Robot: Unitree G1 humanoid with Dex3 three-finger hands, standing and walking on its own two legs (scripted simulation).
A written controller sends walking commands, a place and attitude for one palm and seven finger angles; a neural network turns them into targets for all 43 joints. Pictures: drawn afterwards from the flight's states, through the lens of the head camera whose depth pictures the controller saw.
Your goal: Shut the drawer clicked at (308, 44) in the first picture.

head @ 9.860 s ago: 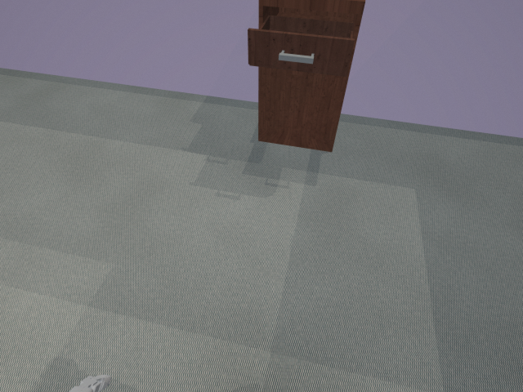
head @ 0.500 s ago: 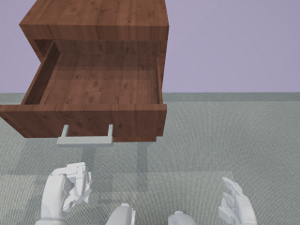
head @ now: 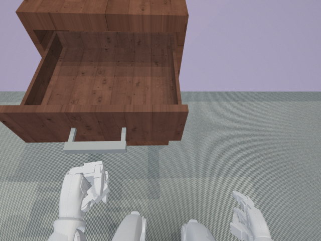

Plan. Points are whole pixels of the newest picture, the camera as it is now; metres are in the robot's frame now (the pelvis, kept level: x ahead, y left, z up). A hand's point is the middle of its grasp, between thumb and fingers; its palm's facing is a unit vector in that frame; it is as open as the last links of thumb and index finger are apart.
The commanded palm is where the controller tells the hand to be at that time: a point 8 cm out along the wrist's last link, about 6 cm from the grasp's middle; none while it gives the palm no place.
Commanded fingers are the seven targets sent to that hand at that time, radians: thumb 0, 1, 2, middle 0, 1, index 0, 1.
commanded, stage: bring the fist close to the handle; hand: left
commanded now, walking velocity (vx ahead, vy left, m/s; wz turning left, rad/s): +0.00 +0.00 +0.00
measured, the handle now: (97, 139) +0.34 +0.17 +0.04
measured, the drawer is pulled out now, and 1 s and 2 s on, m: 0.29 0.27 0.14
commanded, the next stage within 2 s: push the drawer shut in 0.18 s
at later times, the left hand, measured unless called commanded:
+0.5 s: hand (113, 182) +0.25 +0.12 +0.03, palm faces +0.04 -1.00 -0.04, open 3.3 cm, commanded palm +0.23 +0.18 +0.04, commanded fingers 0.00 0.90 0.90 -1.40 -1.60 -1.40 -1.60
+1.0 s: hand (111, 161) +0.29 +0.13 +0.04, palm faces +0.03 -1.00 -0.05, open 2.7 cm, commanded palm +0.29 +0.19 +0.04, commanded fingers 0.00 0.90 0.90 -1.40 -1.60 -1.40 -1.60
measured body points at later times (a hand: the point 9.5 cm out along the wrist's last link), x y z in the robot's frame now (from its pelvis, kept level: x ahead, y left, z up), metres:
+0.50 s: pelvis +0.00 -0.01 +0.00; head +0.09 +0.00 +0.44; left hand +0.24 +0.17 +0.04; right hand +0.20 -0.23 -0.09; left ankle +0.03 +0.09 -0.63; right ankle +0.00 -0.12 -0.63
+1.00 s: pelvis -0.01 -0.02 +0.00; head +0.08 -0.01 +0.44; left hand +0.28 +0.19 +0.04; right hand +0.16 -0.27 -0.10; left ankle +0.03 +0.09 -0.63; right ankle +0.00 -0.12 -0.63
